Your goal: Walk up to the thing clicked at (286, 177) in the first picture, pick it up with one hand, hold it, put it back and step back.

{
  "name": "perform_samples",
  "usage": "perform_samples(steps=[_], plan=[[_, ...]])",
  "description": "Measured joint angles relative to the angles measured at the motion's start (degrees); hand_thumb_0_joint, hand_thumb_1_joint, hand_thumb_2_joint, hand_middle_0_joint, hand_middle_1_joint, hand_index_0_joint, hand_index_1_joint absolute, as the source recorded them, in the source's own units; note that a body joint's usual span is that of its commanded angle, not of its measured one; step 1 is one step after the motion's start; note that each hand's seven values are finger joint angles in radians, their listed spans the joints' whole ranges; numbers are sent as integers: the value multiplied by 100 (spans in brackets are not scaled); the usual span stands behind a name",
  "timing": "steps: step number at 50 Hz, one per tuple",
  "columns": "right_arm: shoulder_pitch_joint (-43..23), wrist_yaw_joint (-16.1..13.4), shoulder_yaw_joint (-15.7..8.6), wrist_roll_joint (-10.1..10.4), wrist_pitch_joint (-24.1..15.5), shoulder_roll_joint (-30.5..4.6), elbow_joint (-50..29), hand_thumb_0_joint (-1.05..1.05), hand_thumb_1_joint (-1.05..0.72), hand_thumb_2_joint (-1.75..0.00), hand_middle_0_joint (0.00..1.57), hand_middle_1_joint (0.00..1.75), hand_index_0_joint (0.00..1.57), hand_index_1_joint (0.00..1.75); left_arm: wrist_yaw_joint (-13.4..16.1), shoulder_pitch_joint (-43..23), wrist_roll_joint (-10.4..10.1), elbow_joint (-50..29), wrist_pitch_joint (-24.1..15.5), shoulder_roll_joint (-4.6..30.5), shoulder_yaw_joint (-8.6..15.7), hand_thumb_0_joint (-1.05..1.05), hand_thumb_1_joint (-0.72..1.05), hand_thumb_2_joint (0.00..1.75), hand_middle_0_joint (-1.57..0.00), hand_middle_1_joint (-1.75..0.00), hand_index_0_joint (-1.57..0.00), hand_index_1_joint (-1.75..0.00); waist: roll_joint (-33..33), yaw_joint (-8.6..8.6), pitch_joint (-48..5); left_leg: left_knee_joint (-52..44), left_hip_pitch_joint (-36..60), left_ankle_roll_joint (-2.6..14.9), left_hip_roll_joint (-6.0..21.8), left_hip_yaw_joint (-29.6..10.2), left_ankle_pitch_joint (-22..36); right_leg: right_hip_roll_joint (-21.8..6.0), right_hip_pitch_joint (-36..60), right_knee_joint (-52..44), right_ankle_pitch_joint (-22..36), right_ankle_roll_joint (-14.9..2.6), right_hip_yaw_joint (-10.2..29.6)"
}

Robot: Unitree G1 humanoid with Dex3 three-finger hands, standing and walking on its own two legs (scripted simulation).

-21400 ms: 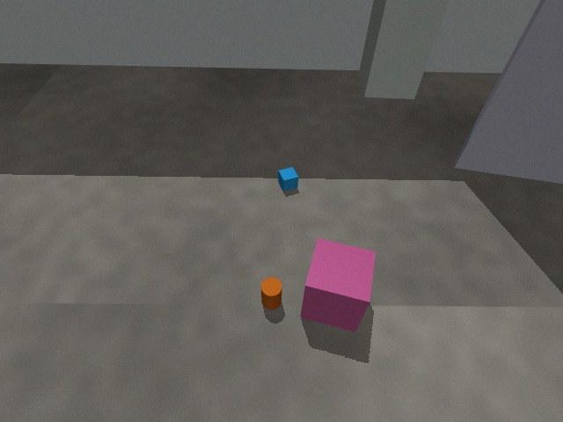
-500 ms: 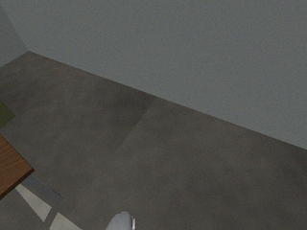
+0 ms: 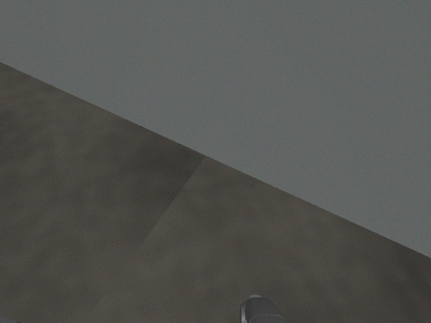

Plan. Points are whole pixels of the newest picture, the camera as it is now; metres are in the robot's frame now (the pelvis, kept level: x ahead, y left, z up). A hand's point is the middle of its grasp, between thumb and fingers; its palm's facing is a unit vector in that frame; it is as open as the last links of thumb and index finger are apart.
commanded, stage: walk up
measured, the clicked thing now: out of the picture -0.75 -0.90 -0.73
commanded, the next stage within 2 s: none
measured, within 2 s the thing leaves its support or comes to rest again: neither
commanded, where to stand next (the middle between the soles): +0.37 -0.02 m, yaw +1 degrees
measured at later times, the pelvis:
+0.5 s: pelvis +0.20 +0.01 +0.00, yaw -24 degrees
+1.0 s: pelvis +0.35 +0.09 +0.00, yaw -46 degrees
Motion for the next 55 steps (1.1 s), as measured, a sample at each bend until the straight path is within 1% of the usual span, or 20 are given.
perform_samples(steps=[2,4,6,7,8,9,11,13,18,23,27,29,30,31,32,34,37,41,46,55], plan=[[38,3,-26,-6,9,-75,-12,1,-90,-90,20,30,21,30,-50,-49,33,10,13,-35,9,1,91,90,-20,-30,-21,-30,49,-23,13,3,140,-52,-9,38,-144,-70,59,-593,244,-9,-117],[-34,62,-105,-42,109,-197,-51,1,-90,-90,20,30,21,30,-79,5,-3,-56,76,-114,20,1,91,90,-20,-30,-21,-30,171,29,48,146,294,-148,45,210,-400,-112,161,-944,508,-21,-337],[-193,89,-218,-67,213,-348,-124,1,-90,-90,20,30,21,30,-107,172,-1,-94,108,-199,16,1,91,90,-20,-30,-21,-30,398,63,23,630,332,-182,188,422,-851,-74,381,-1191,520,-44,-535],[-251,86,-276,-71,243,-401,-180,1,-90,-90,20,30,21,30,-109,248,17,-93,83,-204,26,0,90,90,-20,-30,-21,-30,513,54,-9,1151,200,-123,285,442,-1115,13,525,-1274,311,-44,-480],[-362,78,-335,-59,288,-459,-191,1,-90,-90,20,30,21,30,-71,248,41,-60,55,-261,53,0,90,90,-20,-30,-21,-30,713,89,40,1834,-7,-7,420,290,-1211,157,517,-1050,96,-35,-465],[-490,77,-362,-43,356,-486,-191,1,-90,-90,20,30,20,30,-21,258,56,-63,36,-311,68,0,90,90,-20,-30,-21,-30,837,137,106,2513,-256,39,377,1,-1241,244,501,-829,-47,-38,-419],[-723,104,-334,-51,454,-492,-224,1,-90,-90,20,30,20,30,67,337,39,-92,4,-404,35,0,90,90,-20,-30,-21,-30,920,280,180,3519,-792,9,26,-467,-1435,328,561,-741,-140,-80,-183],[-947,144,-269,-45,468,-478,-284,1,-90,-90,20,30,20,30,140,445,16,-68,-12,-517,-17,0,90,90,-20,-30,-21,-30,994,380,206,3842,-1290,-2,-136,-674,-1413,409,744,-1054,-35,-97,96],[-1095,251,-121,-20,426,-406,-583,1,-90,-90,20,30,20,30,250,690,17,-73,-65,-544,-48,1,90,90,-20,-30,-21,-30,1077,399,177,3244,-2198,-70,81,-936,-385,557,1164,-1924,258,15,676],[-778,272,-211,-117,571,-565,-439,1,-90,-90,20,30,20,30,336,887,65,-341,-155,-353,19,1,90,90,-20,-30,-21,-30,1142,371,-44,2598,-2507,-306,198,-1081,42,659,1429,-2139,55,79,1090],[-613,267,-353,-197,664,-742,-241,1,-90,-90,20,30,20,30,422,987,107,-578,-182,-97,46,1,90,90,-20,-30,-21,-30,1117,291,-181,1918,-2357,-363,120,-1049,9,697,1490,-1861,-368,172,1417],[-599,237,-413,-189,637,-782,-206,1,-90,-90,20,30,20,30,474,950,109,-651,-157,63,53,1,90,90,-20,-30,-21,-30,1042,229,-169,1520,-2137,-307,15,-1021,37,695,1463,-1549,-660,324,1597],[-594,218,-434,-182,596,-779,-224,1,-90,-90,20,30,20,30,507,914,103,-676,-128,158,59,1,90,90,-20,-30,-21,-30,966,176,-145,1238,-1962,-258,-56,-992,301,686,1417,-1298,-855,374,1692],[-634,181,-452,-196,543,-695,-234,1,-90,-90,20,30,20,30,560,809,90,-650,-86,271,88,1,90,90,-20,-30,-21,-30,758,106,-53,1293,-1911,-203,-173,-854,491,599,1301,-888,-1002,342,1764],[-670,148,-432,-206,508,-601,-275,1,-91,-90,20,30,20,30,631,660,78,-594,-18,338,122,1,90,90,-20,-30,-21,-30,578,78,50,1470,-1890,-140,-214,-674,361,583,1103,-363,-1237,242,1753],[-734,153,-339,-169,509,-430,-342,1,-91,-90,20,30,20,30,754,433,50,-504,92,391,112,1,90,90,-20,-30,-21,-30,431,24,153,1591,-1788,-38,-81,-403,117,712,611,582,-1500,104,1299],[-694,138,-247,-86,502,-159,-337,1,-90,-90,20,30,20,30,686,133,13,-377,109,465,18,1,91,90,-20,-30,-21,-30,291,-166,207,1117,-1424,63,42,-198,194,732,169,1281,-1152,21,523],[-427,28,-127,7,361,-65,-284,1,-90,-90,20,30,20,30,476,-130,-58,-441,96,389,-25,1,91,90,-20,-30,-21,-30,210,-262,186,517,-1045,214,77,123,338,649,-20,1078,-665,-10,222],[-158,-121,-101,15,301,-48,-206,1,-90,-90,20,30,20,30,307,-353,-38,-496,277,169,-72,0,91,90,-20,-30,-21,-30,134,-295,224,368,-783,316,66,611,209,558,-5,584,-330,-7,313],[-7,-261,-137,-25,353,33,-256,1,-90,-90,20,30,20,30,147,-580,27,-515,582,-161,-93,1,91,90,-20,-30,-21,-30,70,-377,340,704,-689,356,183,1417,-190,368,397,-156,-375,-68,-189]])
